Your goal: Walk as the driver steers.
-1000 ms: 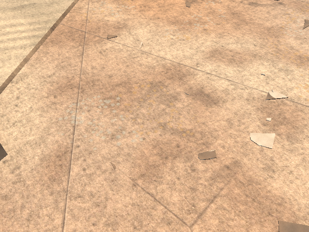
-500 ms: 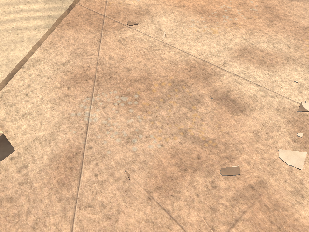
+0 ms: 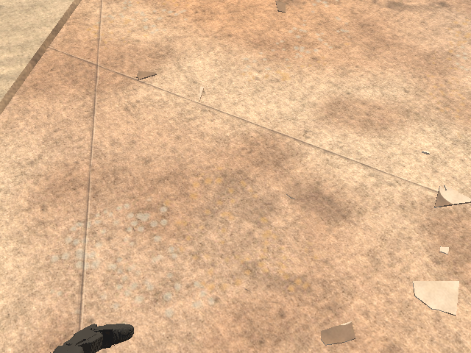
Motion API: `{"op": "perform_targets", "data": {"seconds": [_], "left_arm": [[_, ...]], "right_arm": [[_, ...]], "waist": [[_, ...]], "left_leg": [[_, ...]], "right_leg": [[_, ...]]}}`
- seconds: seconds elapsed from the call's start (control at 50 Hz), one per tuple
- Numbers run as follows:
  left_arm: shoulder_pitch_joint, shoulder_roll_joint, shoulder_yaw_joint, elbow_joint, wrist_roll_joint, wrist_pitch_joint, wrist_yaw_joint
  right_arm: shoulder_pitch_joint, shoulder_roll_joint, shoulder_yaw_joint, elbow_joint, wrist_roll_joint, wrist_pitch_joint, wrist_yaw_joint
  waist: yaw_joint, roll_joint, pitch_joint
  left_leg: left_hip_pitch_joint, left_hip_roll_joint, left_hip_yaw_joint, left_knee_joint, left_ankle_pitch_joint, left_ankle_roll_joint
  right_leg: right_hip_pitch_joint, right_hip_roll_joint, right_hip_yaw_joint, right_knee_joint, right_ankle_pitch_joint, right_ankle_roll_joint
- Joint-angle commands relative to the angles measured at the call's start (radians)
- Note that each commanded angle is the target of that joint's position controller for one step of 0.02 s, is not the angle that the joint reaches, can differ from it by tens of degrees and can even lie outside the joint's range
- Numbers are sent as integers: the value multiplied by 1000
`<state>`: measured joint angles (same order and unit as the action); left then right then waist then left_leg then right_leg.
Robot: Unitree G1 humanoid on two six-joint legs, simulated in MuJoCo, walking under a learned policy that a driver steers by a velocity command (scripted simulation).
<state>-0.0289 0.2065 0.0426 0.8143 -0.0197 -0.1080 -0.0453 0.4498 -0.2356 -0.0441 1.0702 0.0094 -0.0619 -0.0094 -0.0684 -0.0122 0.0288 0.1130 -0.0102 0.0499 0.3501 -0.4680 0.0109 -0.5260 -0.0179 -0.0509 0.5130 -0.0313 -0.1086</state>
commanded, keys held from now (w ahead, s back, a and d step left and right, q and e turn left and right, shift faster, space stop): w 0.58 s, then w+e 0.42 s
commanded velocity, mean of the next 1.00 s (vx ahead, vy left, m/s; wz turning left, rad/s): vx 0.50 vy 0.00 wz -0.13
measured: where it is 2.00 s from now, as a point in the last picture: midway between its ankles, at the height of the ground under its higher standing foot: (259, 205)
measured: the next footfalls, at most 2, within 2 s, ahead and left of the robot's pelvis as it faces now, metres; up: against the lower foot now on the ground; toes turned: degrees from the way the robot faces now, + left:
left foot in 0.56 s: +0.48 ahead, +0.15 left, +0.00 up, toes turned +3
right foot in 1.14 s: +0.76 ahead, -0.12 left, +0.00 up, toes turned -18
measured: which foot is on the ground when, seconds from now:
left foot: down 0.00-0.02, up 0.04-0.54, down 0.56-1.00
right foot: down 0.00-0.56, up 0.58-1.00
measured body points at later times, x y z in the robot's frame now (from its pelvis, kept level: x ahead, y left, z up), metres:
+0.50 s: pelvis +0.27 +0.01 +0.02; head +0.29 +0.02 +0.47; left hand +0.24 +0.28 -0.12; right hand +0.47 -0.22 -0.09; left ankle +0.44 +0.15 -0.69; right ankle +0.14 -0.10 -0.72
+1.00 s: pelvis +0.54 +0.05 +0.02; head +0.55 +0.04 +0.47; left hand +0.74 +0.26 -0.10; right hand +0.49 -0.21 -0.12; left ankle +0.44 +0.14 -0.72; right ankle +0.70 -0.14 -0.67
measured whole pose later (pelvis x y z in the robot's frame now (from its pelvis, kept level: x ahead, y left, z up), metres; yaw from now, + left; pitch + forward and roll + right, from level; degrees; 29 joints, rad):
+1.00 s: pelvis +0.54 +0.05 +0.02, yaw -10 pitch +1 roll +2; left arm 0.11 0.23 0.07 0.87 -0.02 -0.04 -0.03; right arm 0.33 -0.22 -0.06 1.01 -0.01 -0.10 -0.02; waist -0.06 -0.03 0.00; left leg 0.07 -0.04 0.23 0.20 -0.29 0.03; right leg -0.69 -0.10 0.02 0.71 0.06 -0.05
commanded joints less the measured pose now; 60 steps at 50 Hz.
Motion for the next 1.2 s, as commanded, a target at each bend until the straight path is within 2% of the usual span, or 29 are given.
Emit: {"op": "perform_targets", "data": {"seconds": [0.02, 0.04, 0.06, 0.08, 0.1, 0.14, 0.18, 0.28, 0.36, 0.44, 0.5, 0.54, 0.56, 0.58, 0.6, 0.62, 0.64, 0.66, 0.7, 0.78, 0.9, 1.0, 1.06, 1.1, 1.12, 1.14, 1.16, 1.18, 1.2], "left_arm": [[501, 326, 103, 75, 27, -1, 16], [499, 249, 76, 80, 23, 3, 16], [395, 195, 58, 66, 11, 2, 17], [291, 156, 44, 41, 10, 2, 18], [227, 124, 33, 36, 16, -1, 12], [194, 95, 24, 46, 27, -8, 4], [230, 119, 30, 70, 25, -14, 8], [318, 161, 37, 102, 22, -6, 41], [383, 178, 41, 128, 10, 0, 51], [437, 187, 48, 163, 2, 15, 55], [418, 205, 58, 168, -2, 29, 59], [380, 189, 51, 158, 1, 39, 60], [389, 152, 33, 135, 16, 41, 60], [508, 17, -5, 129, 18, 18, 48], [465, 98, 12, 142, -7, -6, 45], [377, 162, 29, 114, -35, -19, 44], [323, 169, 30, 100, -35, -18, 52], [295, 161, 38, 98, -20, -10, 60], [339, 124, 44, 110, -17, 21, 60], [293, 96, 48, 91, -14, 52, 59], [138, 77, 43, 32, -2, 48, 34], [-7, 53, 26, -50, -2, 49, 2], [-8, 73, 34, -89, -5, 51, -19], [114, 127, 61, -82, -9, 56, -23], [262, 180, 89, -49, -11, 56, -17], [422, 263, 125, -13, -6, 64, 6], [415, 355, 135, -12, -9, 59, 16], [467, 295, 113, -28, 7, 50, 16], [431, 234, 97, -25, 14, 39, 18]], "right_arm": [[73, -14, 20, -80, -9, -23, 13], [61, -37, 18, -61, 7, -54, 21], [-49, -124, -8, -97, 35, -71, 24], [-127, -138, -11, -120, 42, -75, 18], [-159, -126, -17, -124, 30, -68, 9], [-110, -81, -22, -111, 14, -35, 0], [-103, -54, -22, -112, 9, -16, -5], [-296, -71, -32, -177, -5, -16, -2], [-432, -55, -23, -211, 2, -24, 12], [-521, -63, -17, -249, 11, -31, 33], [-484, -96, -25, -253, 13, -42, 46], [-257, -159, -63, -183, 10, -46, 41], [-65, -239, -88, -139, -1, -47, 32], [20, -319, -104, -113, -5, -41, 35], [7, -221, -75, -120, 0, -45, 37], [-78, -172, -61, -137, 0, -51, 34], [-168, -139, -49, -160, -5, -53, 33], [-226, -104, -39, -164, -13, -57, 35], [-244, -68, -30, -149, -27, -64, 36], [-200, -117, -44, -120, -29, -70, 15], [-168, -127, -41, -115, -25, -58, -12], [-76, -149, -49, -89, -12, -28, -19], [-104, -181, -58, -105, -3, -7, -25], [-134, -215, -68, -123, 1, 6, -33], [-164, -223, -68, -134, 6, 10, -34], [-171, -213, -63, -154, 0, 2, -33], [-74, -37, -13, -201, -32, -30, -8], [-166, -102, -19, -233, 12, -82, 11], [-273, -145, -31, -264, 45, -106, 18]], "waist": [[196, -159, -408], [197, -196, -480], [181, -161, -302], [148, -80, -188], [111, -18, -111], [50, -51, -70], [35, -51, -42], [71, -41, 12], [114, -44, 35], [135, -47, 66], [96, -67, 41], [-21, -58, -91], [-81, 45, -242], [-21, 317, -359], [-51, 246, -375], [-42, 188, -241], [-9, 105, -171], [19, 72, -110], [65, 113, -79], [72, 70, -16], [35, 61, 33], [-13, 43, 85], [24, 78, 56], [107, 127, -34], [191, 120, -112], [260, 36, -200], [130, -228, -276], [185, -147, -398], [199, -99, -265]], "left_leg": [[-636, 1, -7, 856, 440, 19], [-767, -46, -170, 1015, -75, 31], [-858, 22, -174, 1064, -36, 52], [-843, 81, -141, 1022, 60, 58], [-800, 118, -121, 949, 125, 55], [-677, 160, -126, 852, 189, 51], [-672, 168, -110, 796, 223, 37], [-815, 171, -103, 513, 474, 3], [-776, 127, -64, 308, 583, -2], [-795, 113, -67, 212, 515, 18], [-702, 86, -48, 170, 401, 55], [-383, 18, 10, 143, 383, 97], [-78, 169, -165, 160, 384, 159], [266, 391, -646, 42, 201, 321], [266, 402, -767, -52, 100, 305], [151, 378, -612, -54, 139, 251], [8, 348, -474, -71, 234, 217], [-119, 312, -377, -107, 301, 196], [-233, 268, -257, -164, 358, 171], [-251, 266, -119, -220, 490, 175], [-202, 238, 55, -247, 552, 131], [-20, 292, 119, -186, 662, 127], [25, 307, 166, -65, 995, 109], [17, 304, 185, 142, 1304, 91], [-51, 276, 197, 337, 1292, 66], [-281, 228, 196, 633, 1007, 22], [-751, 14, 108, 998, -36, -35], [-881, -27, -126, 1120, -120, -16], [-967, 32, -149, 1092, -26, 15]], "right_leg": [[965, -335, 547, -22, -148, -257], [995, -396, 816, -191, -201, -275], [852, -354, 659, -210, -209, -207], [670, -315, 500, -237, -139, -170], [512, -272, 395, -276, -68, -146], [349, -210, 281, -341, -52, -119], [293, -198, 227, -383, -14, -137], [355, -187, 164, -419, 12, -122], [400, -176, 114, -417, -11, -96], [520, -227, 117, -362, -8, -88], [575, -259, 127, -283, 101, -65], [529, -186, 64, -16, 392, -23], [341, -121, 9, 297, 218, 17], [-76, 73, 12, 661, -381, 89], [-196, 55, 177, 812, -537, 70], [-264, 6, 187, 844, -466, 46], [-230, -54, 159, 804, -367, 40], [-185, -88, 156, 739, -299, 41], [-83, -122, 169, 673, -231, 40], [-168, -119, 189, 572, -108, 57], [-196, -92, 119, 289, 134, 68], [-265, -79, 38, 157, 68, 45], [-162, -23, -45, 126, -67, 6], [35, 52, -96, 136, -162, -37], [247, 88, -92, 64, -110, -73], [552, 10, 80, 6, -102, -127], [896, -256, 628, -47, -169, -310], [971, -327, 886, -203, -244, -357], [892, -290, 729, -220, -169, -291]]}}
